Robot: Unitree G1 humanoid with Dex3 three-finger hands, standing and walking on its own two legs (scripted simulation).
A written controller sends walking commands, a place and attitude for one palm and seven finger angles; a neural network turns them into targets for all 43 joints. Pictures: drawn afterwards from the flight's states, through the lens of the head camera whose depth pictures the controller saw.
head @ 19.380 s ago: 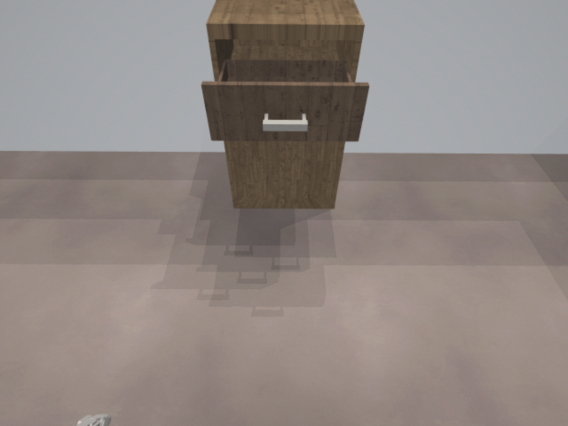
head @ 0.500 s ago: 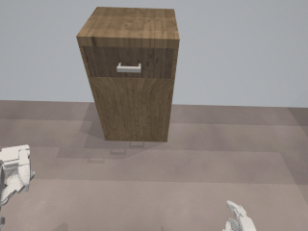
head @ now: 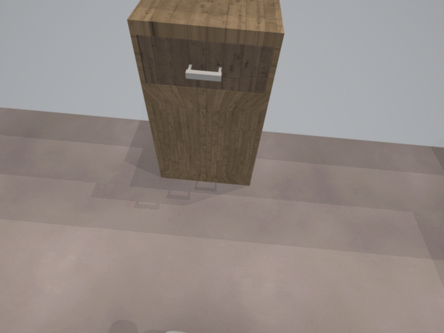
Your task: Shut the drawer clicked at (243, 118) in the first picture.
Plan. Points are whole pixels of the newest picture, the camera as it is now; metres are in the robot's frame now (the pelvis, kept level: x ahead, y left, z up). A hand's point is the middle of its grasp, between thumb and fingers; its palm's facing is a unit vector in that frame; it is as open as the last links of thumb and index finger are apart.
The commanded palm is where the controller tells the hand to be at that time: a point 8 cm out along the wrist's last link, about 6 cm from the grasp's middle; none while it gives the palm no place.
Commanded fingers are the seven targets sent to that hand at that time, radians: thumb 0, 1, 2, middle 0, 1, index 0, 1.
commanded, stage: let the arm hang, fingers relaxed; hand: left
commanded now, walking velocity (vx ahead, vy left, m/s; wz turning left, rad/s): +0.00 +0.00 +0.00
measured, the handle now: (204, 72) +0.91 +0.13 -0.06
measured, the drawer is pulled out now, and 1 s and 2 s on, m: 0.00 0.00 0.00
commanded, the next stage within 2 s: look to check the result in 0.62 s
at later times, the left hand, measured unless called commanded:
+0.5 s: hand out of the picture +0.04 +0.16 -0.17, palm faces +0.01 -0.98 -0.20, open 7.2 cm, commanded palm none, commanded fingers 0.00 0.90 0.90 -0.20 -0.30 -0.20 -0.30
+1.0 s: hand out of the picture +0.02 +0.14 -0.17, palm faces +0.03 -0.98 -0.18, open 7.4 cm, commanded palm none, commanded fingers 0.00 0.90 0.90 -0.20 -0.30 -0.20 -0.30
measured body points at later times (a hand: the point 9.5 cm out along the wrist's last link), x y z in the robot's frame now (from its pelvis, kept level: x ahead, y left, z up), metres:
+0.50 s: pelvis +0.01 -0.01 +0.00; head +0.02 -0.01 +0.45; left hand +0.04 +0.21 -0.16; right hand -0.01 -0.22 -0.16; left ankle +0.05 +0.12 -0.74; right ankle +0.03 -0.12 -0.74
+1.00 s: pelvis +0.03 -0.03 +0.00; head +0.04 -0.03 +0.45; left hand +0.01 +0.19 -0.16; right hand +0.00 -0.23 -0.16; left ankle +0.05 +0.12 -0.74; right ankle +0.03 -0.12 -0.74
